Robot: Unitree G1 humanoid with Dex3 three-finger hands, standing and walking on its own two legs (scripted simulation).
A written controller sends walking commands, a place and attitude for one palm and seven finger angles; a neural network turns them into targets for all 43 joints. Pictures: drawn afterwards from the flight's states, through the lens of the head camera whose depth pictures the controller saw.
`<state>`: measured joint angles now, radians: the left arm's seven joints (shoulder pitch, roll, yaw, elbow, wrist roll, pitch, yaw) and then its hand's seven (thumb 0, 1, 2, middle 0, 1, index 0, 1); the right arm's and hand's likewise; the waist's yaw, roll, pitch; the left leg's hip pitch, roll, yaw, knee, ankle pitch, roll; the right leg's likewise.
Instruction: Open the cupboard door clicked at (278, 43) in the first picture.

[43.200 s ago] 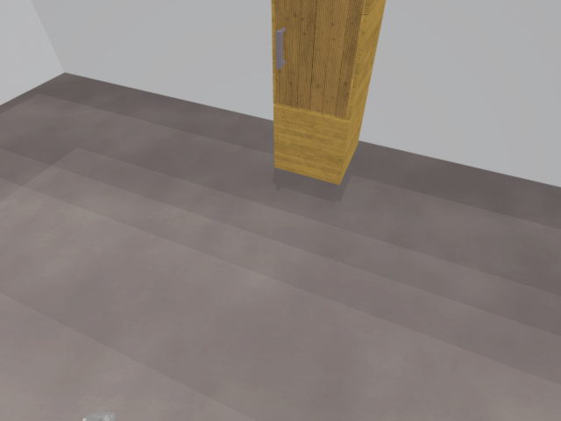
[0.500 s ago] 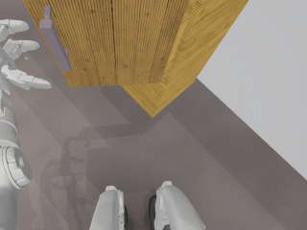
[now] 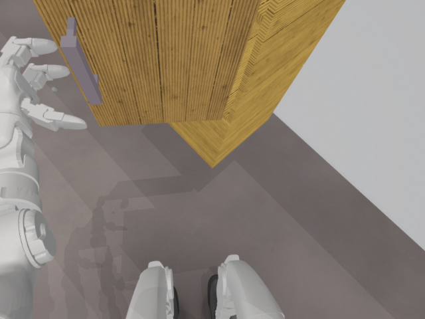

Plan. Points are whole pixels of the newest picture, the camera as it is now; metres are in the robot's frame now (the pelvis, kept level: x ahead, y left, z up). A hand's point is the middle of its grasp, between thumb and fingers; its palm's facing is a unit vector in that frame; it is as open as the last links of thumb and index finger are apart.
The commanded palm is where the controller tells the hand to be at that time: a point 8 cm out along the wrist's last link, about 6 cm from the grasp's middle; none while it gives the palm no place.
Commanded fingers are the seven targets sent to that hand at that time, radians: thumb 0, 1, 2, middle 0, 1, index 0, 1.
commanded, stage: slide the fingers in behind the handle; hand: left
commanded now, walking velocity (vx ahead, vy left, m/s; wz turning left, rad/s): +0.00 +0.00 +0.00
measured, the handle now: (84, 65) +0.56 +0.20 +0.04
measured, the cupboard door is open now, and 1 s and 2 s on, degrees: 54 54 54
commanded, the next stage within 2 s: close the thumb around the handle in 1.34 s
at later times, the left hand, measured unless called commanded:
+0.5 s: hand (74, 87) +0.51 +0.22 +0.04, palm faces +0.07 -1.00 -0.01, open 14.0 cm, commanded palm +0.49 +0.24 +0.04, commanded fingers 0.00 -0.50 0.30 -0.30 -1.20 -0.30 -1.20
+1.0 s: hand (99, 88) +0.51 +0.18 +0.04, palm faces +0.07 -1.00 -0.02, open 14.0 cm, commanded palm +0.49 +0.22 +0.04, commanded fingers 0.00 -0.50 0.30 -0.30 -1.20 -0.30 -1.20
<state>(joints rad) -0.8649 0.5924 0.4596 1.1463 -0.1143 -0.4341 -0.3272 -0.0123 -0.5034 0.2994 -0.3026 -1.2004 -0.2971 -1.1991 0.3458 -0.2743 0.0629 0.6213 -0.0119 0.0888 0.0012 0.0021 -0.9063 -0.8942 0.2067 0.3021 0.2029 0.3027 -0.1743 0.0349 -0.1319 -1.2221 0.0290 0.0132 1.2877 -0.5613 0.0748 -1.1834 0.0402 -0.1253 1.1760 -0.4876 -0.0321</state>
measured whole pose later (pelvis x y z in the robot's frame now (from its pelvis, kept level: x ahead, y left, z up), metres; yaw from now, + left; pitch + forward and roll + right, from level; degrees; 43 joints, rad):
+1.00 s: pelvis +0.00 -0.01 +0.00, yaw +1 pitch +28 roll -4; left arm -0.88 0.45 0.38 1.17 -0.07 -0.50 -0.15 -0.01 -0.50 0.30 -0.30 -1.20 -0.30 -1.20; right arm 0.34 -0.26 0.04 0.62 -0.03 0.09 0.02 0.00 -0.91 -0.89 0.21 0.30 0.20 0.30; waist -0.18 0.04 -0.14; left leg -1.20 0.02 0.03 1.28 -0.56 0.06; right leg -1.18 0.04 -0.11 1.20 -0.50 -0.05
